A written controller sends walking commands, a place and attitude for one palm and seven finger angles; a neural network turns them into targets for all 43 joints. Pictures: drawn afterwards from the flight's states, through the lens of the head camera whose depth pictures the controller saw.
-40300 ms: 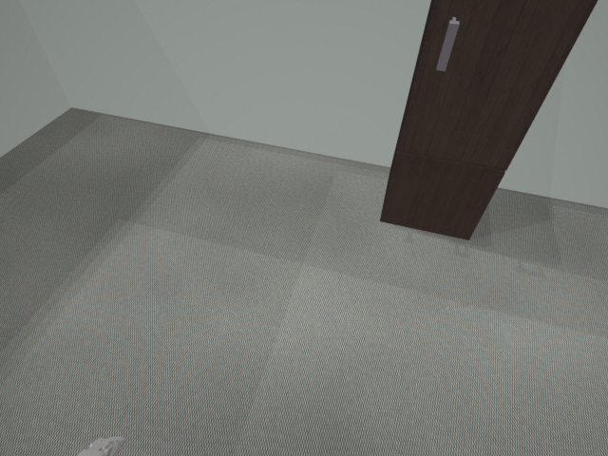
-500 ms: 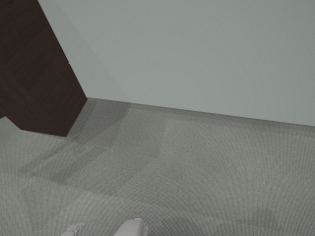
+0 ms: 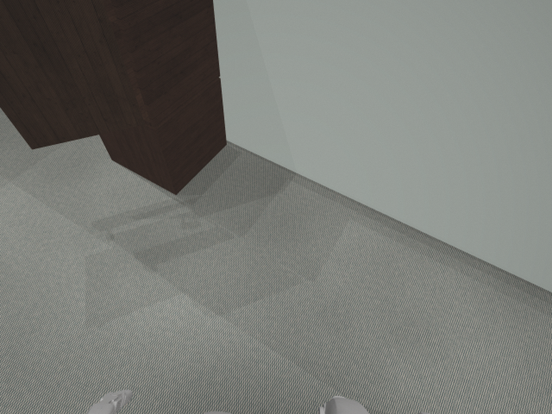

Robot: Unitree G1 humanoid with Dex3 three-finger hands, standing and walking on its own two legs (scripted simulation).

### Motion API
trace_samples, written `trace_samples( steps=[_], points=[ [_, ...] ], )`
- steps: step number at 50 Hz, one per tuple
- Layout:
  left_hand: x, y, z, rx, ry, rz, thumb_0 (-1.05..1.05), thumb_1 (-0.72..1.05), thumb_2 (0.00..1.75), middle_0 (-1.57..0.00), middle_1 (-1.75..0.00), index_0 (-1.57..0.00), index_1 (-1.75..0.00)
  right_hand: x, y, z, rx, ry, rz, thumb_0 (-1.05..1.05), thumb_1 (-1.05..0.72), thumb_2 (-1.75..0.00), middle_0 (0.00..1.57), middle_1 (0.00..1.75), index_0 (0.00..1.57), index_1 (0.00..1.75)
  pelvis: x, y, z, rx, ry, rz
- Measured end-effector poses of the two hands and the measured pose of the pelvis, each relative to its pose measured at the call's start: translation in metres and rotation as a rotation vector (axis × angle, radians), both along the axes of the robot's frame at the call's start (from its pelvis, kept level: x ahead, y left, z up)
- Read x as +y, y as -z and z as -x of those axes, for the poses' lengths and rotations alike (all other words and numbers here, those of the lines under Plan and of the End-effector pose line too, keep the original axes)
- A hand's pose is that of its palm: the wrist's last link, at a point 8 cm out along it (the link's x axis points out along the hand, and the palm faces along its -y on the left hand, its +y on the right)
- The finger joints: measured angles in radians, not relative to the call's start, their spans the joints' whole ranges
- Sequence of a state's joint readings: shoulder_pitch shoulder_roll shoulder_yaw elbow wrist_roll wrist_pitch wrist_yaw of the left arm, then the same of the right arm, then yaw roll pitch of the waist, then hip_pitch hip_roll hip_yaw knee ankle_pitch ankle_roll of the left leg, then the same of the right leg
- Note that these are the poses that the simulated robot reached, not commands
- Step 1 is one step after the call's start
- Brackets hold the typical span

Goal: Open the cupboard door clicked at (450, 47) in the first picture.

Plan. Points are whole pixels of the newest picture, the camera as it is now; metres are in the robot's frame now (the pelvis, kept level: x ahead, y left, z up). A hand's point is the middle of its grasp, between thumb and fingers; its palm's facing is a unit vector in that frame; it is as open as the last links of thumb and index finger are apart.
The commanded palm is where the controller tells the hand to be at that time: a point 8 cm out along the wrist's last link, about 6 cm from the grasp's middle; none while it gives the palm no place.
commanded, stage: turn to face it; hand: left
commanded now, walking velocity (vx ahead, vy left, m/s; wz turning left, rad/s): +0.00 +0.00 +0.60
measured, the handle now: out of the picture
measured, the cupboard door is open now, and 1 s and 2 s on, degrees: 54 54 54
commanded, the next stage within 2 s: take the last steps up to it in 0.68 s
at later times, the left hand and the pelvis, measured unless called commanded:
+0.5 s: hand out of the picture +0.00 +0.20 -0.19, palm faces +0.31 -0.93 -0.21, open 7.4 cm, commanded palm none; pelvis +0.01 -0.01 -0.02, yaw +18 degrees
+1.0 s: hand out of the picture -0.01 +0.15 -0.15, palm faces +0.46 -0.85 -0.24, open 7.4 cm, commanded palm none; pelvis +0.04 -0.03 +0.01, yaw +27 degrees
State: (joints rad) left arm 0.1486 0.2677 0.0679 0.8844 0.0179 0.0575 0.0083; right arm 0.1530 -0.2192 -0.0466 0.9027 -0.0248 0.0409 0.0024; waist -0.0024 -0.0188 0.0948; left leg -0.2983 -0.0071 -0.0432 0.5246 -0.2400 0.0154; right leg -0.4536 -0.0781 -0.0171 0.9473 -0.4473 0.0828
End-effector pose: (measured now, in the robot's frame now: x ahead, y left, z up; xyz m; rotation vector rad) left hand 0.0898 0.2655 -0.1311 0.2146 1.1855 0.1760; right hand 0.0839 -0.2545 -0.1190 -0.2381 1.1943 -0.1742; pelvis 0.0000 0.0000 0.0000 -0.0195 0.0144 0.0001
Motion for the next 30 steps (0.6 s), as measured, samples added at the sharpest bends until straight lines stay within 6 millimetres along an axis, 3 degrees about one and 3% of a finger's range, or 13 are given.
trace_samples(
  steps=[6, 9, 14, 19, 24, 30],
  points=[
    [-0.017, -0.009, -0.004, -0.082, -0.033, -0.044, 0.01, 0.91, 0.9, -0.2, -0.3, -0.2, -0.3, -0.018, 0.022, -0.005, 0.027, -0.026, -0.044, 0.01, -0.9, -0.9, 0.2, 0.3, 0.21, 0.3, -0.024, 0.01, -0.003, 0.007, -0.069, -0.025],
    [-0.028, -0.013, 0.011, -0.078, -0.061, -0.053, 0.01, 0.91, 0.9, -0.2, -0.3, -0.2, -0.3, -0.027, 0.027, -0.014, 0.045, -0.052, -0.051, 0.01, -0.91, -0.9, 0.2, 0.3, 0.21, 0.3, -0.029, 0.009, -0.001, -0.006, -0.112, -0.021],
    [-0.041, -0.013, 0.042, -0.021, -0.137, -0.02, 0.01, 0.9, 0.9, -0.2, -0.3, -0.2, -0.3, -0.027, 0.017, -0.033, 0.06, -0.109, -0.049, 0.01, -0.91, -0.9, 0.2, 0.3, 0.2, 0.29, -0.031, 0.0, -0.005, -0.013, -0.185, -0.039],
    [-0.042, 0.001, 0.072, 0.015, -0.221, 0.029, 0.01, 0.9, 0.9, -0.2, -0.3, -0.2, -0.3, -0.009, 0.008, -0.063, 0.05, -0.204, -0.028, 0.01, -0.91, -0.9, 0.2, 0.3, 0.2, 0.29, -0.025, 0.001, -0.009, -0.008, -0.253, -0.05],
    [-0.024, 0.028, 0.107, 0.074, -0.313, 0.063, 0.01, 0.9, 0.9, -0.21, -0.3, -0.2, -0.3, 0.023, 0.01, -0.095, -0.018, -0.304, 0.006, 0.01, -0.91, -0.9, 0.2, 0.3, 0.2, 0.29, -0.008, 0.016, -0.009, 0.0, -0.308, -0.033],
    [-0.011, 0.018, 0.12, 0.115, -0.37, 0.044, 0.01, 0.91, 0.9, -0.2, -0.3, -0.2, -0.3, 0.045, 0.003, -0.1, -0.027, -0.362, 0.002, 0.01, -0.91, -0.9, 0.2, 0.3, 0.2, 0.29, -0.006, 0.006, -0.01, 0.006, -0.334, -0.016]
  ],
)
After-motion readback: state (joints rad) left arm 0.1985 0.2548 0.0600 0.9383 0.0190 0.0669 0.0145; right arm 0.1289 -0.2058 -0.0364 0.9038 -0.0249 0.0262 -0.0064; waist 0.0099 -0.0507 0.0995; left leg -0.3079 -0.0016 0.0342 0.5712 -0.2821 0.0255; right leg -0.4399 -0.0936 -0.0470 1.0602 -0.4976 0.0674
